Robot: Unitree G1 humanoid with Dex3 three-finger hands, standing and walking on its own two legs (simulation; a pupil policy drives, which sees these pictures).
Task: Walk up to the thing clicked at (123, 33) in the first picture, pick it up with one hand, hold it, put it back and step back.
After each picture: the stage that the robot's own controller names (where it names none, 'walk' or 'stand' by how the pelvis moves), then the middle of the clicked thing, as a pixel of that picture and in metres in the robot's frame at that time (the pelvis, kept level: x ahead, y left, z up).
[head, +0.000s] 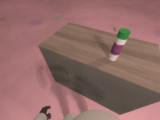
stand; (117, 46) +0.56 -0.16 +0.12
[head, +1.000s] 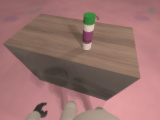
sink last; (87, 33) +0.56 +0.09 +0.16
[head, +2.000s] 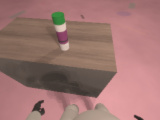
walk; (61, 34) +0.52 +0.24 +0.17
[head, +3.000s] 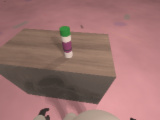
stand; (66, 43) +0.53 +0.23 +0.13
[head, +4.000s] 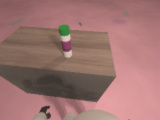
stand; (66, 43) +0.52 +0.22 +0.12
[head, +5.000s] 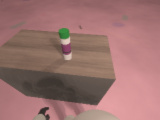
stand; (66, 45) +0.51 +0.22 +0.12
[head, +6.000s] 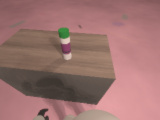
stand; (65, 45) +0.51 +0.22 +0.12
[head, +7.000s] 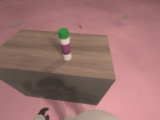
rise first; (65, 46) +0.51 +0.22 +0.12
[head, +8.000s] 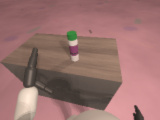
rise first; (73, 47) +0.52 +0.20 +0.13
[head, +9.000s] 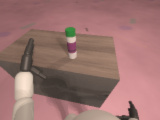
go down; (71, 44) +0.54 +0.20 +0.13
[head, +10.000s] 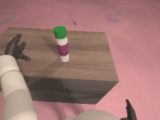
go down; (62, 46) +0.48 +0.20 +0.14
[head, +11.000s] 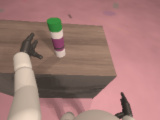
close in; (57, 40) +0.49 +0.20 +0.15
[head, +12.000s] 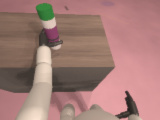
close; (51, 30) +0.52 +0.22 +0.18
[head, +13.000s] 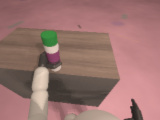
lift; (53, 54) +0.36 +0.24 +0.19
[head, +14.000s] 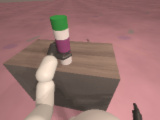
lift; (63, 43) +0.32 +0.18 +0.32
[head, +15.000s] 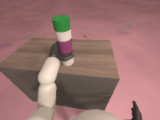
hold; (65, 44) +0.33 +0.16 +0.31
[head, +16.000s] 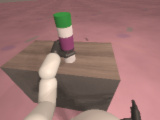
hold; (66, 41) +0.33 +0.15 +0.33
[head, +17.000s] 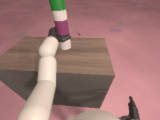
crouch; (62, 27) +0.44 +0.18 +0.34
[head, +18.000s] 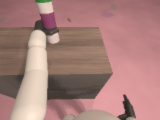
lower; (48, 20) +0.53 +0.22 +0.29
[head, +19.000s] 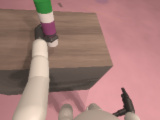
lower; (48, 26) +0.54 +0.21 +0.18
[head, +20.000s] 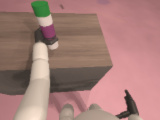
lower; (47, 29) +0.53 +0.22 +0.18
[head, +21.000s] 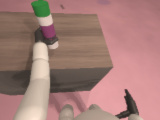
lower; (48, 29) +0.53 +0.22 +0.18
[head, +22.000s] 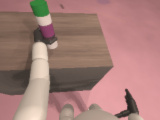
lower; (47, 28) +0.53 +0.22 +0.18
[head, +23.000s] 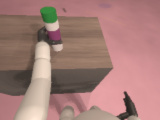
open; (54, 33) +0.52 +0.20 +0.17
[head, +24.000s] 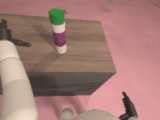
sink last; (59, 35) +0.51 +0.18 +0.17
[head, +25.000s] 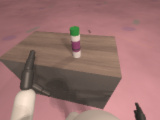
sink last; (75, 43) +0.54 +0.19 +0.15
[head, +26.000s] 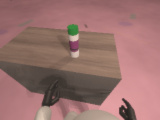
stand; (73, 42) +0.52 +0.18 +0.14
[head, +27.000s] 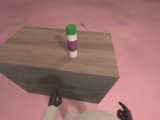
stand; (72, 42) +0.53 +0.18 +0.13
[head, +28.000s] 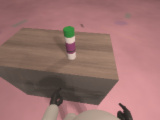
stand; (70, 44) +0.51 +0.19 +0.13
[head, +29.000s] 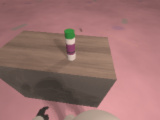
walk; (70, 46) +0.52 +0.19 +0.13
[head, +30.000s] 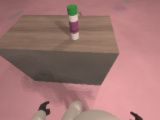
walk; (73, 24) +0.67 +0.19 +0.15
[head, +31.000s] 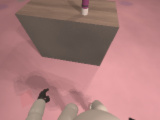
walk; (85, 0) +1.02 +0.15 +0.16
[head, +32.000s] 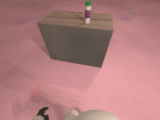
stand; (87, 12) +1.23 +0.15 +0.14
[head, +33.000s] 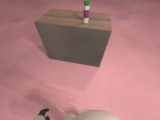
stand; (86, 12) +1.23 +0.15 +0.12
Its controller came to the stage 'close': yes
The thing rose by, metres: 0.21
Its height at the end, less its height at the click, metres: +0.00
